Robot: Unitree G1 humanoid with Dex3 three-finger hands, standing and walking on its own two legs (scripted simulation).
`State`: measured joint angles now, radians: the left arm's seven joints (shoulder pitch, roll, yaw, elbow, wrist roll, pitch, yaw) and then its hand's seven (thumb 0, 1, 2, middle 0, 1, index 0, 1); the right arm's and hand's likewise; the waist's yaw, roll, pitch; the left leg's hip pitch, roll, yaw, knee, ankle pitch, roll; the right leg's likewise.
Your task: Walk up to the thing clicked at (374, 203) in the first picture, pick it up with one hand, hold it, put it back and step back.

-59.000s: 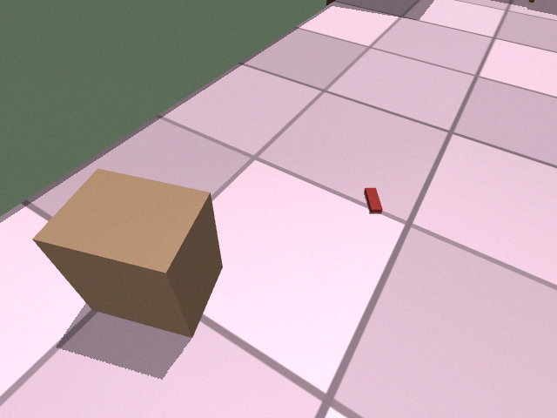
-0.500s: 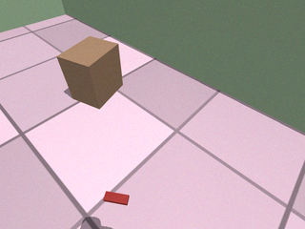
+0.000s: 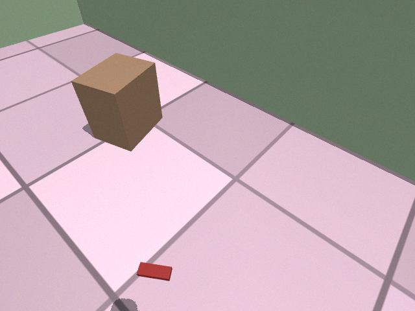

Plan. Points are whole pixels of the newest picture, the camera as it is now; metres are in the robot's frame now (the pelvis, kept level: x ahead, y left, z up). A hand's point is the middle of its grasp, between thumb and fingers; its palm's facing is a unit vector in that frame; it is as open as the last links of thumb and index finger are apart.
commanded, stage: stand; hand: left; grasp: from above
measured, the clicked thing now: (154, 271) +0.46 +0.25 -0.77
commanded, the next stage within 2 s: step back in 1.36 s
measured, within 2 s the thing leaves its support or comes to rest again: neither
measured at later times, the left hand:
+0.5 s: hand out of the picture +0.07 +0.24 -0.16, palm faces +0.00 -0.94 -0.33, open 7.4 cm
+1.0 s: hand out of the picture +0.09 +0.24 -0.16, palm faces -0.01 -0.94 -0.34, open 7.4 cm
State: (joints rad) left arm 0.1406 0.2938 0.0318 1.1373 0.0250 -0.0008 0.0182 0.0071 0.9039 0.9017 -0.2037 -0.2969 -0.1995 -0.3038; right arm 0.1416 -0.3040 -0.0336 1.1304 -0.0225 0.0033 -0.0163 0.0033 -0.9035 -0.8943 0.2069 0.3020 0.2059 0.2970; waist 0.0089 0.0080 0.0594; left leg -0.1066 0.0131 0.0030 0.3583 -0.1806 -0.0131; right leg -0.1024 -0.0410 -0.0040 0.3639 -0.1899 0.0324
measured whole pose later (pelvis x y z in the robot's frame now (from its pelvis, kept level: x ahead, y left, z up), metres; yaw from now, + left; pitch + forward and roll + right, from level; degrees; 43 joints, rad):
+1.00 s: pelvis +0.01 -0.01 +0.00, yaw -1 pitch -2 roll +0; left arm 0.11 0.33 0.02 1.14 0.02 -0.01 0.00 0.01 0.90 0.90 -0.20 -0.30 -0.20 -0.30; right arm 0.11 -0.33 -0.02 1.15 -0.02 0.00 0.00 0.00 -0.90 -0.89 0.21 0.30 0.21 0.30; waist 0.00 0.01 0.05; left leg -0.11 0.03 0.01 0.32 -0.18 -0.03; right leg -0.12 -0.02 0.00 0.35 -0.19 0.02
